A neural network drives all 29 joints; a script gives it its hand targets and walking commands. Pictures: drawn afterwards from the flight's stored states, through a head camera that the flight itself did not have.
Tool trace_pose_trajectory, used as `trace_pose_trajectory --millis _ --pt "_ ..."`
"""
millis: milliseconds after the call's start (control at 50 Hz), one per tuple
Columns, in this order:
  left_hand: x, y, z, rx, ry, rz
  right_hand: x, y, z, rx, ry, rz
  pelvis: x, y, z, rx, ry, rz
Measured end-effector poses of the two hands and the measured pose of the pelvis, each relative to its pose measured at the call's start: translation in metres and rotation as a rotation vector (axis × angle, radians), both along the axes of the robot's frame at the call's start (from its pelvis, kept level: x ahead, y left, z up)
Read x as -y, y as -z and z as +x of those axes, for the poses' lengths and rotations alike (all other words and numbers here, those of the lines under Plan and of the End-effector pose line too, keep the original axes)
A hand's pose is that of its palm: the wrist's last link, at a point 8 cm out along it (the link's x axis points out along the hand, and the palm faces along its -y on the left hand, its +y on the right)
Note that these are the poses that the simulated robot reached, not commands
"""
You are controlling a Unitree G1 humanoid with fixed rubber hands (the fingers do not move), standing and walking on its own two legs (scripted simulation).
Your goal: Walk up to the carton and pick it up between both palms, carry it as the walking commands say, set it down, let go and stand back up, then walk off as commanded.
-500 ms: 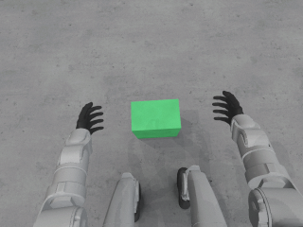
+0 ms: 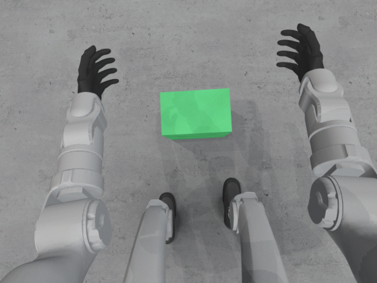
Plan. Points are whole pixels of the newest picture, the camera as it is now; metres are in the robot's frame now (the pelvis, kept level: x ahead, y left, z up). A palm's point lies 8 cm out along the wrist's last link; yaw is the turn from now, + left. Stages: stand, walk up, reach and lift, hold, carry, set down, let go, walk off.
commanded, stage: reach and lift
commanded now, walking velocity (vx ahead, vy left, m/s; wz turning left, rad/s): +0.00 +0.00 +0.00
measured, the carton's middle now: (196, 117) +0.48 +0.00 -0.53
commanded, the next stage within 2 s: none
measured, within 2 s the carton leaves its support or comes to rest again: neither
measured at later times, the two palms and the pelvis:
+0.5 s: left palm (116, 106) +0.47 +0.20 -0.23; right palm (284, 89) +0.49 -0.22 -0.23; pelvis -0.02 +0.01 -0.10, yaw +1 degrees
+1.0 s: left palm (135, 116) +0.47 +0.19 -0.37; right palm (263, 104) +0.48 -0.21 -0.38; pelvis -0.04 +0.01 -0.22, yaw +2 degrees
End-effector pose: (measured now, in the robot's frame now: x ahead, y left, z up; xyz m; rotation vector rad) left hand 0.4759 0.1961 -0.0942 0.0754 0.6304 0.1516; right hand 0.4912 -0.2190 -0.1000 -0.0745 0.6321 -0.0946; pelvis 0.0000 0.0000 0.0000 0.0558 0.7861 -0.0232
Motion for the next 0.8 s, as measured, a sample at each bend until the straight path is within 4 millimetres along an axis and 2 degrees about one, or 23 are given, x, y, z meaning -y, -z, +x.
trace_pose_trajectory --millis 120,220,540,800 --pt "0.0 0.015 0.001 -0.001 -0.001 -0.003 0.0 0.009 0.005 0.001 -0.005 0.002 -0.003 0.005 0.002 -0.046 -0.006 -0.002" --pt "0.001 0.038 -0.003 -0.016 -0.003 -0.007 -0.001 0.031 0.002 -0.017 0.003 0.008 -0.005 0.019 0.0 -0.071 -0.01 -0.005" --pt "0.0 0.143 -0.004 -0.008 -0.038 -0.007 0.001 0.14 -0.004 -0.009 0.04 -0.005 -0.007 0.116 -0.025 -0.096 -0.013 0.001" --pt "0.003 0.217 -0.002 -0.037 -0.037 -0.014 -0.005 0.216 -0.003 -0.036 0.052 0.003 -0.006 0.18 -0.04 -0.05 -0.018 0.004"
